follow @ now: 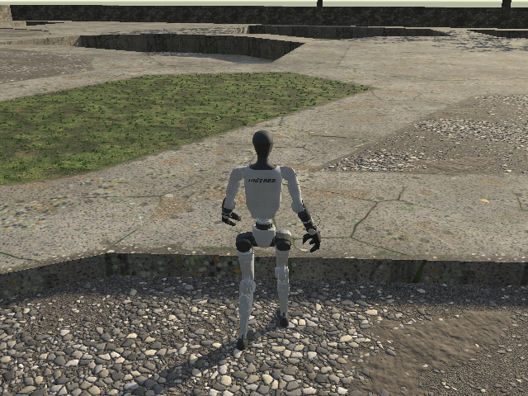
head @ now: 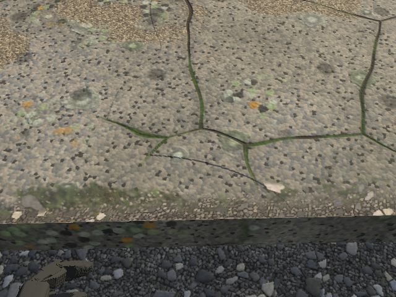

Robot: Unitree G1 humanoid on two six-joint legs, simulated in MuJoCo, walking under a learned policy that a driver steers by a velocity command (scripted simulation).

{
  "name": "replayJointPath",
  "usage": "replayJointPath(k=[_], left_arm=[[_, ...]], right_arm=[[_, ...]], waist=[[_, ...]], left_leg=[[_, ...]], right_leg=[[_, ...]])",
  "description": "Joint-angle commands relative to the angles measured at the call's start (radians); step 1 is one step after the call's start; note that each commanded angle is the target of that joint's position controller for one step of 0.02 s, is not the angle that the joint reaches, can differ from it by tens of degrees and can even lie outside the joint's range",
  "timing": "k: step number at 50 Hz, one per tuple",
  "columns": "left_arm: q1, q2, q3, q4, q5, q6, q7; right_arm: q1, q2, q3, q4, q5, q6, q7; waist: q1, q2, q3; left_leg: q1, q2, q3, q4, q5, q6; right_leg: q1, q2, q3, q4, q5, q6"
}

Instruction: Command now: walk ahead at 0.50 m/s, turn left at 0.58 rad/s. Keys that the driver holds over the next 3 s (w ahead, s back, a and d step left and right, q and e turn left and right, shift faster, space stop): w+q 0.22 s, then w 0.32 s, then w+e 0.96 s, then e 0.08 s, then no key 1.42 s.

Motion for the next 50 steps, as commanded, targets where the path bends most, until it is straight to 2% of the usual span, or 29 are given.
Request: replayJointPath(k=[1,2,3,4,5,6,8,12,16,19,21,23,24,25,26,27,28,29,30,32,34,36,37,39,41,45,47,49,50], left_arm=[[0.297,0.259,0.097,-0.020,0.029,-0.016,0.020],[0.355,0.254,0.106,0.018,0.012,0.000,0.007],[0.311,0.171,0.086,0.000,0.003,0.004,0.006],[0.263,0.137,0.075,-0.004,0.004,0.011,0.011],[0.219,0.115,0.067,-0.001,0.011,0.014,0.013],[0.194,0.095,0.060,0.006,0.015,0.014,0.016],[0.180,0.085,0.060,0.023,0.014,0.007,0.017],[0.202,0.125,0.078,0.068,0.005,-0.003,0.016],[0.213,0.151,0.079,0.107,-0.004,0.007,0.017],[0.255,0.177,0.082,0.142,-0.021,0.015,0.018],[0.272,0.191,0.085,0.165,-0.032,0.025,0.017],[0.262,0.209,0.087,0.176,-0.039,0.037,0.022],[0.251,0.202,0.080,0.174,-0.039,0.042,0.026],[0.261,0.169,0.064,0.164,-0.022,0.040,0.033],[0.325,0.063,0.023,0.112,0.018,0.027,0.026],[0.363,0.075,0.019,0.145,0.003,0.014,0.016],[0.282,0.158,0.046,0.134,-0.036,0.011,0.006],[0.212,0.146,0.043,0.115,-0.049,0.012,0.006],[0.187,0.126,0.039,0.116,-0.034,0.018,0.014],[0.233,0.096,0.039,0.136,-0.017,0.043,0.020],[0.276,0.069,0.038,0.152,-0.018,0.061,0.024],[0.230,0.063,0.042,0.133,-0.016,0.068,0.029],[0.273,0.017,0.030,0.161,-0.013,0.088,0.033],[0.223,0.041,0.046,0.136,-0.032,0.108,0.044],[0.161,0.009,0.041,0.104,-0.045,0.114,0.049],[0.072,-0.086,-0.002,0.044,-0.059,0.102,0.023],[-0.032,-0.139,-0.037,-0.040,-0.061,0.104,0.012],[-0.200,-0.175,-0.080,-0.158,-0.035,0.090,0.003],[-0.256,-0.187,-0.103,-0.240,-0.022,0.079,-0.013]], right_arm=[[0.025,-0.002,0.012,-0.089,-0.005,-0.022,0.007],[0.075,-0.032,0.017,-0.106,0.014,-0.029,0.006],[0.020,-0.124,-0.005,-0.090,0.022,-0.022,0.003],[-0.065,-0.148,-0.013,-0.105,0.009,-0.014,0.002],[-0.113,-0.138,-0.014,-0.118,-0.005,-0.012,0.002],[-0.133,-0.121,-0.017,-0.127,-0.007,-0.009,0.004],[-0.124,-0.076,-0.010,-0.127,0.002,0.001,0.009],[-0.187,-0.030,0.003,-0.155,-0.010,0.004,0.014],[-0.288,0.002,0.021,-0.173,-0.012,-0.018,0.029],[-0.380,0.003,0.026,-0.201,-0.009,-0.029,0.043],[-0.407,-0.016,0.023,-0.218,-0.010,-0.031,0.048],[-0.346,-0.054,0.006,-0.212,-0.018,-0.033,0.048],[-0.225,-0.090,-0.014,-0.175,-0.023,-0.032,0.043],[-0.100,-0.141,-0.037,-0.142,-0.029,-0.027,0.030],[0.012,-0.247,-0.056,-0.126,-0.047,-0.019,0.015],[0.054,-0.220,-0.049,-0.113,-0.034,-0.016,0.016],[0.004,-0.160,-0.030,-0.113,-0.026,-0.023,0.021],[-0.057,-0.124,-0.019,-0.110,-0.021,-0.031,0.023],[-0.119,-0.088,-0.006,-0.106,-0.021,-0.037,0.025],[-0.175,-0.064,-0.001,-0.095,-0.038,-0.053,0.028],[-0.190,-0.068,-0.006,-0.073,-0.044,-0.073,0.026],[-0.184,-0.060,-0.006,-0.049,-0.049,-0.078,0.018],[-0.132,-0.053,-0.006,-0.011,-0.052,-0.067,0.013],[-0.080,-0.035,0.002,0.024,-0.039,-0.057,0.003],[0.005,-0.015,0.011,0.081,-0.029,-0.040,-0.004],[0.156,0.031,0.033,0.164,-0.048,0.001,-0.024],[0.165,0.008,0.036,0.179,-0.047,0.012,-0.035],[0.099,0.016,0.050,0.172,-0.047,0.012,-0.049],[0.054,0.006,0.060,0.169,-0.037,0.017,-0.057]], waist=[[0.157,-0.081,-0.309],[0.144,-0.299,-0.351],[0.166,-0.156,-0.222],[0.168,-0.081,-0.120],[0.153,-0.041,-0.052],[0.133,-0.052,-0.014],[0.113,-0.080,0.002],[0.117,-0.045,0.015],[0.143,-0.021,0.026],[0.162,-0.026,0.040],[0.150,-0.040,0.039],[0.089,-0.066,-0.020],[0.020,-0.055,-0.099],[-0.036,-0.035,-0.186],[-0.018,0.197,-0.337],[-0.020,0.251,-0.466],[-0.030,0.142,-0.325],[-0.007,0.122,-0.196],[0.028,0.079,-0.125],[0.090,0.120,-0.081],[0.116,0.126,-0.076],[0.108,0.106,-0.043],[0.098,0.169,-0.074],[0.071,0.133,0.002],[0.055,0.101,0.088],[0.032,0.075,0.133],[0.030,0.085,0.176],[0.043,0.022,0.234],[0.085,0.023,0.228]], left_leg=[[-0.404,0.039,0.002,0.467,0.082,-0.006],[-0.632,0.043,0.062,0.687,-0.171,-0.031],[-0.695,0.104,0.044,0.778,-0.087,-0.042],[-0.693,0.136,0.082,0.788,-0.003,-0.048],[-0.665,0.164,0.100,0.752,0.055,-0.056],[-0.636,0.191,0.103,0.716,0.093,-0.059],[-0.587,0.212,0.133,0.682,0.126,-0.062],[-0.628,0.230,0.142,0.535,0.215,-0.084],[-0.545,0.204,0.187,0.271,0.389,-0.072],[-0.486,0.181,0.231,0.138,0.410,-0.046],[-0.472,0.167,0.237,0.084,0.343,-0.014],[-0.346,0.120,0.275,0.019,0.286,0.033],[-0.159,0.086,0.295,-0.056,0.358,0.065],[0.091,0.125,0.242,-0.039,0.448,0.088],[0.508,0.403,-0.154,0.006,0.579,0.210],[0.564,0.529,-0.453,-0.108,0.493,0.326],[0.433,0.490,-0.314,-0.141,0.406,0.282],[0.281,0.441,-0.166,-0.173,0.389,0.241],[0.146,0.399,-0.082,-0.215,0.430,0.215],[-0.035,0.360,0.032,-0.294,0.523,0.194],[-0.087,0.353,0.128,-0.326,0.638,0.200],[-0.101,0.348,0.198,-0.345,0.656,0.192],[-0.038,0.382,0.182,-0.358,0.610,0.212],[0.014,0.426,0.144,-0.398,0.376,0.228],[0.160,0.458,0.122,-0.382,0.261,0.215],[0.347,0.509,0.141,-0.279,0.345,0.178],[0.390,0.540,0.163,-0.260,0.361,0.134],[0.194,0.461,0.311,-0.316,0.374,0.058],[-0.027,0.390,0.379,-0.384,0.365,0.038]], right_leg=[[0.741,-0.314,0.356,-0.028,-0.143,-0.191],[0.832,-0.439,0.709,-0.131,-0.412,-0.275],[0.727,-0.405,0.640,-0.169,-0.543,-0.239],[0.608,-0.363,0.483,-0.177,-0.454,-0.202],[0.498,-0.317,0.362,-0.198,-0.305,-0.190],[0.430,-0.284,0.274,-0.222,-0.196,-0.184],[0.360,-0.249,0.153,-0.263,-0.089,-0.182],[0.369,-0.263,0.030,-0.310,0.062,-0.217],[0.373,-0.228,-0.089,-0.322,0.134,-0.202],[0.412,-0.239,-0.114,-0.307,0.175,-0.186],[0.477,-0.267,-0.111,-0.267,0.280,-0.174],[0.515,-0.265,-0.133,-0.136,0.549,-0.151],[0.485,-0.235,-0.165,0.006,0.649,-0.128],[0.341,-0.197,-0.191,0.189,0.527,-0.089],[-0.057,-0.079,-0.215,0.559,-0.084,-0.020],[-0.214,0.002,-0.062,0.780,-0.572,-0.001],[-0.295,-0.058,0.000,0.833,-0.519,-0.012],[-0.305,-0.098,-0.025,0.792,-0.429,-0.018],[-0.269,-0.125,-0.034,0.737,-0.364,-0.008],[-0.137,-0.138,-0.020,0.711,-0.270,0.009],[-0.113,-0.124,-0.017,0.725,-0.207,0.028],[-0.155,-0.118,0.001,0.676,-0.138,0.044],[-0.193,-0.098,-0.057,0.860,-0.204,0.056],[-0.401,-0.092,0.008,1.107,-0.273,0.055],[-0.707,-0.076,0.039,1.364,-0.369,0.041],[-1.118,-0.053,0.040,1.786,-0.507,0.018],[-1.319,-0.052,0.048,1.938,-0.581,0.010],[-1.253,-0.071,-0.041,1.704,-0.554,0.001],[-1.080,-0.110,-0.131,1.456,-0.469,0.002]])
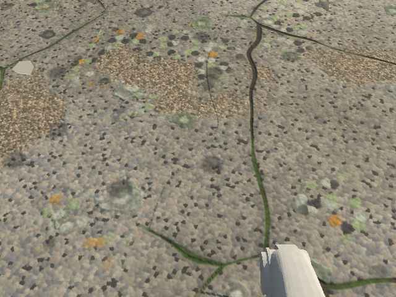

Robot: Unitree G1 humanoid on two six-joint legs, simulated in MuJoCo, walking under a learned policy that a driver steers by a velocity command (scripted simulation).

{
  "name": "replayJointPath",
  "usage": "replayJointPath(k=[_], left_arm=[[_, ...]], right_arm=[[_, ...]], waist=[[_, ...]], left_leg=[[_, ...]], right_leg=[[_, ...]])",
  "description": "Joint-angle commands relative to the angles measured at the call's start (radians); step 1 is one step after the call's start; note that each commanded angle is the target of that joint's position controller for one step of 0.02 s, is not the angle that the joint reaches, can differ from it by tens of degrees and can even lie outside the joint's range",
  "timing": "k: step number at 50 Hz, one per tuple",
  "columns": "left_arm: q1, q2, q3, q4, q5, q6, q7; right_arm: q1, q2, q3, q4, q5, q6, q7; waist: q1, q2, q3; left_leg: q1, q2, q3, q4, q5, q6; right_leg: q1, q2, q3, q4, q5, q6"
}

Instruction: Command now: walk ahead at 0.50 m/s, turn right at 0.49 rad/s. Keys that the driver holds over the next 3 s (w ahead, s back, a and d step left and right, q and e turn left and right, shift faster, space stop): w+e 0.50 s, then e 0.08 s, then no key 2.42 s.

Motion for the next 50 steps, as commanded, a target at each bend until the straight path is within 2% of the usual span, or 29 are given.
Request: replayJointPath(k=[1,2,4,5,6,7,8,9,10,11,12,13,14,15,17,20,23,26,29,32,33,34,35,36,38,40,42,45,50], left_arm=[[-0.348,-0.026,-0.064,-0.308,0.033,-0.046,-0.036],[-0.302,-0.045,-0.079,-0.325,0.031,-0.047,-0.048],[-0.083,0.106,0.002,-0.236,0.034,-0.058,-0.040],[0.070,0.158,0.034,-0.192,0.037,-0.055,-0.043],[0.148,0.281,0.078,-0.177,0.029,-0.045,-0.049],[0.193,0.444,0.119,-0.141,0.057,-0.045,-0.051],[0.272,0.445,0.115,-0.111,0.072,-0.020,-0.016],[0.318,0.340,0.092,-0.061,0.088,-0.025,-0.019],[0.299,0.262,0.080,-0.017,0.046,-0.041,-0.035],[0.208,0.200,0.064,0.010,0.040,-0.058,-0.044],[0.179,0.099,0.037,0.049,0.051,-0.069,-0.046],[0.132,0.081,0.037,0.066,0.050,-0.078,-0.046],[0.133,0.072,0.038,0.084,0.046,-0.083,-0.043],[0.121,0.071,0.038,0.102,0.032,-0.083,-0.051],[0.067,0.102,0.044,0.073,0.020,-0.086,-0.049],[0.137,0.149,0.056,0.076,0.031,-0.100,-0.022],[0.289,0.183,0.068,0.105,0.023,-0.095,0.004],[0.338,0.203,0.078,0.109,0.016,-0.081,0.013],[0.316,0.231,0.094,0.112,0.008,-0.046,0.024],[0.234,0.234,0.102,0.073,0.019,-0.026,0.037],[0.202,0.216,0.096,0.040,0.026,-0.028,0.033],[0.199,0.140,0.070,-0.002,0.055,-0.037,0.027],[0.460,0.086,0.051,0.029,0.041,-0.037,0.015],[0.491,0.220,0.071,0.061,0.027,-0.028,0.017],[0.235,0.274,0.090,0.014,0.033,-0.008,0.026],[0.188,0.230,0.084,-0.018,0.040,-0.002,0.031],[0.211,0.163,0.066,-0.016,0.040,-0.006,0.037],[0.182,0.144,0.059,-0.020,0.058,-0.005,0.053],[0.078,0.178,0.072,-0.034,0.041,0.022,0.062]], right_arm=[[-0.067,-0.147,-0.012,-0.059,0.012,-0.009,-0.035],[-0.082,-0.223,-0.027,-0.057,0.022,-0.016,-0.033],[-0.108,-0.360,-0.057,-0.079,0.049,-0.040,-0.016],[-0.120,-0.425,-0.073,-0.079,0.043,-0.020,-0.010],[-0.097,-0.416,-0.073,-0.105,0.043,-0.014,-0.006],[-0.076,-0.265,-0.048,-0.164,0.020,-0.032,0.007],[-0.053,-0.224,-0.039,-0.158,-0.022,-0.088,0.073],[-0.061,-0.204,-0.062,-0.147,0.033,-0.106,0.119],[-0.221,-0.174,-0.055,-0.207,0.056,-0.097,0.119],[-0.373,-0.117,-0.037,-0.270,0.043,-0.093,0.101],[-0.398,-0.066,-0.019,-0.301,0.023,-0.083,0.087],[-0.335,-0.061,-0.009,-0.325,0.008,-0.084,0.084],[-0.285,-0.061,0.000,-0.327,0.007,-0.087,0.086],[-0.249,-0.016,0.025,-0.338,0.003,-0.086,0.085],[-0.284,-0.069,0.028,-0.355,0.004,-0.088,0.073],[-0.465,-0.121,0.019,-0.413,-0.041,-0.097,0.047],[-0.624,-0.085,0.023,-0.455,-0.002,-0.104,0.047],[-0.702,-0.106,0.005,-0.465,0.031,-0.111,0.070],[-0.675,-0.146,-0.024,-0.455,0.023,-0.119,0.079],[-0.484,-0.190,-0.054,-0.387,0.016,-0.120,0.070],[-0.366,-0.212,-0.060,-0.352,0.004,-0.127,0.063],[-0.257,-0.251,-0.058,-0.341,-0.021,-0.130,0.054],[-0.240,-0.247,-0.056,-0.334,-0.042,-0.115,0.053],[-0.278,-0.203,-0.060,-0.356,-0.010,-0.095,0.053],[-0.386,-0.115,-0.024,-0.379,-0.001,-0.073,0.036],[-0.400,-0.117,-0.016,-0.345,-0.011,-0.068,0.038],[-0.391,-0.110,-0.015,-0.302,-0.016,-0.074,0.044],[-0.392,-0.149,-0.028,-0.271,-0.011,-0.072,0.053],[-0.372,-0.176,-0.037,-0.251,0.001,-0.034,0.056]], waist=[[0.035,-0.001,0.143],[0.072,0.032,0.044],[0.182,0.167,-0.196],[0.264,0.280,-0.339],[0.310,0.290,-0.415],[0.195,-0.138,-0.459],[0.157,-0.400,-0.669],[0.150,-0.201,-0.671],[0.144,-0.079,-0.382],[0.100,0.029,-0.072],[0.044,-0.010,-0.027],[-0.028,-0.019,-0.007],[-0.040,-0.084,-0.010],[-0.085,-0.048,-0.025],[-0.099,0.023,0.008],[-0.021,-0.011,-0.038],[0.089,-0.084,-0.064],[0.131,-0.130,-0.036],[0.106,-0.157,-0.041],[0.024,-0.161,-0.130],[-0.014,-0.144,-0.237],[-0.037,-0.005,-0.374],[0.075,0.310,-0.512],[0.060,0.215,-0.531],[0.030,0.023,-0.271],[0.063,0.032,-0.162],[0.086,0.074,-0.140],[0.082,0.078,-0.173],[0.030,0.087,-0.119]], left_leg=[[-0.361,0.203,-0.018,-0.252,0.334,0.134],[-0.531,0.222,0.012,-0.398,0.506,0.176],[-0.296,0.246,0.053,-0.132,1.841,0.210],[-0.071,0.257,0.023,0.092,2.183,0.190],[0.001,0.227,-0.022,0.370,2.229,0.149],[-0.309,0.073,-0.111,0.781,1.057,0.057],[-0.502,-0.148,-0.343,1.144,0.143,0.031],[-0.625,-0.124,-0.459,1.338,0.148,0.068],[-0.749,-0.109,-0.390,1.385,0.170,0.092],[-0.865,-0.071,-0.351,1.384,0.144,0.114],[-0.846,-0.053,-0.335,1.528,0.112,0.139],[-0.829,-0.036,-0.336,1.570,0.128,0.158],[-0.877,-0.035,-0.319,1.670,0.105,0.170],[-0.946,-0.016,-0.312,1.631,0.180,0.173],[-0.943,0.028,-0.265,1.344,0.226,0.152],[-0.829,0.015,-0.157,0.948,0.424,0.085],[-0.834,-0.021,-0.152,0.587,0.521,0.045],[-0.849,-0.056,-0.186,0.312,0.486,0.021],[-0.675,-0.095,-0.212,0.157,0.493,0.039],[-0.450,-0.104,-0.205,0.039,0.535,0.071],[-0.245,-0.023,-0.241,0.052,0.642,0.105],[0.059,0.165,-0.387,0.212,1.016,0.169],[0.363,0.449,-0.781,0.228,1.255,0.404],[0.260,0.442,-0.869,0.155,0.847,0.402],[-0.068,0.283,-0.610,0.059,0.558,0.297],[-0.276,0.195,-0.474,-0.005,0.562,0.272],[-0.354,0.134,-0.365,-0.025,0.676,0.272],[-0.342,0.133,-0.325,-0.003,0.829,0.280],[-0.396,0.140,-0.383,-0.060,0.216,0.260]], right_leg=[[0.071,-0.067,-0.155,-0.417,0.167,-0.013],[0.475,-0.069,-0.193,-0.605,0.253,-0.061],[0.866,0.102,-0.311,-0.673,0.181,-0.137],[0.939,0.157,-0.263,-0.817,0.140,-0.179],[1.052,0.197,-0.106,-1.080,0.118,-0.218],[1.292,-0.015,0.510,-1.366,0.268,-0.330],[1.516,-0.185,1.003,-1.722,0.492,-0.411],[1.475,-0.215,1.077,-1.857,0.050,-0.355],[1.263,-0.155,0.969,-1.847,-0.210,-0.307],[0.993,-0.108,0.798,-1.789,-0.206,-0.264],[0.844,-0.064,0.671,-1.729,-0.121,-0.250],[0.788,-0.005,0.516,-1.752,-0.026,-0.228],[0.826,0.005,0.436,-1.752,0.193,-0.236],[0.844,0.014,0.341,-1.738,0.263,-0.215],[0.782,0.052,0.226,-1.800,0.341,-0.232],[0.804,0.069,0.209,-1.930,0.504,-0.236],[1.040,0.019,0.246,-1.978,0.550,-0.215],[1.247,-0.039,0.321,-1.966,0.532,-0.226],[1.294,-0.050,0.353,-1.868,0.687,-0.177],[1.364,0.001,0.319,-1.611,0.998,-0.117],[1.316,0.029,0.305,-1.453,0.944,-0.089],[1.099,0.093,0.261,-1.188,0.508,-0.065],[0.796,0.237,0.216,-0.880,-0.208,-0.001],[0.752,0.129,0.216,-0.740,-0.099,0.012],[0.727,0.070,0.136,-0.758,0.062,0.030],[0.808,0.033,0.123,-0.860,0.118,0.033],[0.886,0.018,0.080,-1.020,0.138,0.043],[0.959,-0.005,0.044,-1.246,0.151,0.058],[1.045,-0.014,0.040,-1.480,0.257,0.041]])
Over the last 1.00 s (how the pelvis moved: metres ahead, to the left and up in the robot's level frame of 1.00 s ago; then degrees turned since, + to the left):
0.49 0.07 0.01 3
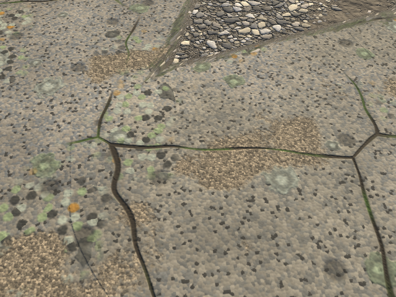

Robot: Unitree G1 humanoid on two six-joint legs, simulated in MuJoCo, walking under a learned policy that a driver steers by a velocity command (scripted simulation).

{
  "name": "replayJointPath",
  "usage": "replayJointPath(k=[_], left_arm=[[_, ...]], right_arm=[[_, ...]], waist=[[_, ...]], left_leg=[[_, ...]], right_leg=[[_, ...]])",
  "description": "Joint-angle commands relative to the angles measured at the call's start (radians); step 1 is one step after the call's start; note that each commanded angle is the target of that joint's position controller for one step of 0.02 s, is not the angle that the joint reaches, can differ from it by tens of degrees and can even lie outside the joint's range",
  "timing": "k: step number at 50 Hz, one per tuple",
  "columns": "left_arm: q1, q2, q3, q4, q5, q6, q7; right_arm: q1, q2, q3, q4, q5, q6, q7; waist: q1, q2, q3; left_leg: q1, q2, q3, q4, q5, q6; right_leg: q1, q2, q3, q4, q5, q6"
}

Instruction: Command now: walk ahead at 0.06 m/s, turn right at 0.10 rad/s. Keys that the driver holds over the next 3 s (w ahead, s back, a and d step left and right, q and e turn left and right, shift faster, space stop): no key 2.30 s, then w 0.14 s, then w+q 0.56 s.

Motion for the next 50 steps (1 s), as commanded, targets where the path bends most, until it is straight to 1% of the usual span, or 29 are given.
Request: replayJointPath(k=[1,2,3,4,5,6,7,8,9,10,12,15,21,28,34,43,50], left_arm=[[0.057,0.077,0.027,-0.036,-0.004,0.007,0.007],[0.055,0.068,0.026,-0.034,-0.001,0.002,0.006],[0.053,0.063,0.026,-0.032,0.006,-0.004,0.005],[0.044,0.074,0.027,-0.040,0.017,-0.010,0.006],[0.049,0.100,0.030,-0.051,0.022,-0.015,0.009],[0.035,0.158,0.050,-0.033,0.011,-0.014,0.005],[0.051,0.102,0.045,-0.030,0.011,-0.018,-0.003],[0.055,0.068,0.035,-0.022,0.016,-0.023,-0.006],[0.041,0.065,0.034,-0.022,0.016,-0.028,-0.008],[0.038,0.061,0.034,-0.021,0.012,-0.034,-0.008],[0.052,0.067,0.037,-0.015,0.008,-0.042,-0.007],[0.062,0.071,0.039,-0.012,0.006,-0.046,-0.006],[0.087,0.069,0.041,0.007,0.006,-0.045,-0.005],[0.108,0.057,0.041,0.041,0.006,-0.041,0.000],[0.119,0.048,0.044,0.083,0.006,-0.039,0.003],[0.136,0.039,0.047,0.171,0.004,-0.041,0.006],[0.152,0.028,0.045,0.244,0.003,-0.044,0.007]], right_arm=[[-0.079,-0.147,-0.038,-0.075,0.005,0.002,-0.004],[-0.083,-0.135,-0.033,-0.071,0.007,0.007,-0.006],[-0.068,-0.116,-0.025,-0.062,0.010,0.009,-0.008],[-0.030,-0.099,-0.018,-0.045,0.009,0.005,-0.007],[-0.015,-0.091,-0.013,-0.037,0.001,-0.003,-0.005],[0.032,-0.114,-0.025,-0.035,0.002,-0.008,-0.003],[-0.009,-0.139,-0.031,-0.028,0.000,-0.007,-0.006],[-0.038,-0.129,-0.031,-0.035,0.002,-0.004,-0.009],[-0.044,-0.108,-0.026,-0.031,0.001,0.001,-0.012],[-0.039,-0.106,-0.026,-0.027,0.000,0.006,-0.015],[-0.026,-0.103,-0.028,-0.018,0.001,0.009,-0.015],[-0.030,-0.097,-0.028,-0.008,0.006,0.014,-0.014],[-0.043,-0.097,-0.031,0.014,0.011,0.027,-0.018],[-0.057,-0.099,-0.034,0.053,0.014,0.033,-0.026],[-0.060,-0.098,-0.037,0.097,0.016,0.034,-0.031],[-0.048,-0.095,-0.039,0.172,0.018,0.034,-0.038],[-0.029,-0.091,-0.039,0.219,0.021,0.035,-0.043]], waist=[[0.035,0.132,-0.082],[0.042,0.125,-0.063],[0.046,0.114,-0.054],[0.043,0.092,-0.053],[0.038,0.062,-0.071],[-0.009,-0.050,-0.065],[0.034,-0.022,-0.067],[0.035,-0.017,-0.062],[0.028,-0.024,-0.057],[0.024,-0.029,-0.054],[0.019,-0.026,-0.066],[0.017,-0.009,-0.077],[0.020,0.023,-0.074],[0.024,0.033,-0.058],[0.025,0.034,-0.041],[0.022,0.036,-0.017],[0.020,0.037,-0.005]], left_leg=[[-0.030,0.259,-0.253,-0.157,-0.174,0.137],[-0.050,0.252,-0.257,-0.149,-0.237,0.122],[-0.064,0.235,-0.256,-0.138,-0.284,0.094],[-0.079,0.218,-0.255,-0.125,-0.319,0.054],[-0.103,0.197,-0.236,-0.093,-0.327,0.020],[-0.105,0.136,-0.168,-0.103,-0.314,-0.011],[-0.047,0.126,-0.142,-0.065,-0.291,-0.025],[-0.031,0.125,-0.135,-0.049,-0.271,-0.023],[-0.019,0.124,-0.128,-0.031,-0.240,-0.019],[-0.013,0.113,-0.113,-0.014,-0.204,-0.019],[0.020,0.108,-0.099,0.020,-0.132,-0.015],[0.055,0.107,-0.092,0.057,-0.040,-0.015],[0.077,0.114,-0.095,0.076,0.020,-0.021],[0.075,0.120,-0.104,0.067,0.006,-0.025],[0.069,0.124,-0.110,0.046,-0.030,-0.028],[0.073,0.124,-0.114,0.011,-0.081,-0.030],[0.084,0.120,-0.112,-0.007,-0.093,-0.030]], right_leg=[[0.167,0.003,-0.025,-0.128,0.062,-0.015],[0.200,0.008,-0.034,-0.205,0.101,-0.028],[0.240,0.011,-0.036,-0.281,0.137,-0.044],[0.280,-0.017,-0.001,-0.328,0.196,-0.063],[0.332,-0.067,0.042,-0.321,0.276,-0.086],[0.290,-0.040,0.018,-0.266,0.195,-0.109],[0.238,-0.009,-0.004,-0.276,0.120,-0.099],[0.216,-0.007,-0.003,-0.290,0.117,-0.087],[0.205,-0.007,0.001,-0.296,0.152,-0.079],[0.200,-0.006,0.000,-0.294,0.173,-0.076],[0.192,-0.008,0.004,-0.288,0.213,-0.080],[0.181,-0.003,0.004,-0.281,0.247,-0.081],[0.186,0.009,-0.002,-0.280,0.270,-0.080],[0.199,0.020,-0.011,-0.293,0.255,-0.079],[0.208,0.027,-0.018,-0.312,0.229,-0.078],[0.212,0.032,-0.030,-0.346,0.194,-0.076],[0.210,0.035,-0.038,-0.370,0.179,-0.076]])
Over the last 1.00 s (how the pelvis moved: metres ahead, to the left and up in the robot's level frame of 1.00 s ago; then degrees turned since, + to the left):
0.53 -0.09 0.20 -28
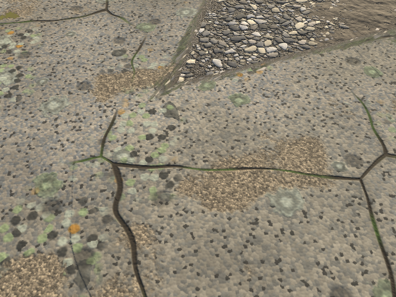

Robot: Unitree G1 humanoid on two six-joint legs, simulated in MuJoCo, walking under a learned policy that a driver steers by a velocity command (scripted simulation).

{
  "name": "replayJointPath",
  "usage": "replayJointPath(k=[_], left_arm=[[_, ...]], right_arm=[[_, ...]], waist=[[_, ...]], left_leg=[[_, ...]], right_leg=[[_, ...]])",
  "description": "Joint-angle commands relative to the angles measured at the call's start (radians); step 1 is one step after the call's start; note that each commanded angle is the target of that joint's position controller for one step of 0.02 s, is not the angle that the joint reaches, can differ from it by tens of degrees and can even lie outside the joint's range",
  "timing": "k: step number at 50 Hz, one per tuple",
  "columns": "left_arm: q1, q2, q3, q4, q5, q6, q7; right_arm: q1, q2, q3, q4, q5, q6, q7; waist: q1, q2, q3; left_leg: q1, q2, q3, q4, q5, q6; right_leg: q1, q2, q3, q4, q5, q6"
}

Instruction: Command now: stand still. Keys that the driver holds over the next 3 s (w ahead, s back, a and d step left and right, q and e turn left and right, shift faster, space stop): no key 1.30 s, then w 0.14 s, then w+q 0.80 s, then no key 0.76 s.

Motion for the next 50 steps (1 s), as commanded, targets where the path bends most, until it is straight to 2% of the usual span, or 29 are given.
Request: replayJointPath(k=[1,11,22,50], left_arm=[[0.035,0.087,0.018,-0.007,-0.001,-0.011,0.003],[0.053,0.072,0.010,0.079,-0.003,-0.012,0.000],[0.062,0.061,0.001,0.138,-0.006,-0.009,-0.002],[0.087,0.048,-0.012,0.190,-0.010,-0.006,-0.004]], right_arm=[[0.002,-0.094,-0.016,-0.021,0.001,-0.009,-0.005],[0.038,-0.086,-0.013,0.019,0.003,-0.006,-0.008],[0.075,-0.075,-0.007,0.043,0.004,-0.006,-0.010],[0.146,-0.057,0.000,0.060,0.006,-0.009,-0.013]], waist=[[-0.001,0.002,0.004],[-0.001,0.000,0.013],[0.002,-0.001,0.021],[0.008,0.000,0.033]], left_leg=[[0.021,0.063,-0.079,-0.119,0.052,0.026],[0.040,0.057,-0.073,-0.126,0.080,0.025],[0.049,0.052,-0.069,-0.130,0.103,0.024],[0.054,0.048,-0.066,-0.130,0.122,0.020]], right_leg=[[-0.044,-0.021,0.014,-0.086,0.127,-0.022],[-0.051,-0.019,0.006,-0.108,0.122,-0.023],[-0.055,-0.018,-0.001,-0.120,0.121,-0.025],[-0.062,-0.016,-0.009,-0.127,0.115,-0.027]])
Over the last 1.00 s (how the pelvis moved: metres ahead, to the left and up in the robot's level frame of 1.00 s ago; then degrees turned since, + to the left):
0.05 -0.03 0.00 0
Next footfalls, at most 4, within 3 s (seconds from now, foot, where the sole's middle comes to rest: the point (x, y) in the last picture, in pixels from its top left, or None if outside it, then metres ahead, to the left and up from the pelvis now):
2.06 left None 0.39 0.12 -0.77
2.48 right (187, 245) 0.71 0.06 -0.77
2.80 left None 0.52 0.24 -0.77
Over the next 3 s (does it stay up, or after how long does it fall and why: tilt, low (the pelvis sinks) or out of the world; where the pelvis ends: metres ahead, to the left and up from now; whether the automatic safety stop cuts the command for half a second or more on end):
stays up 0.57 0.11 -0.01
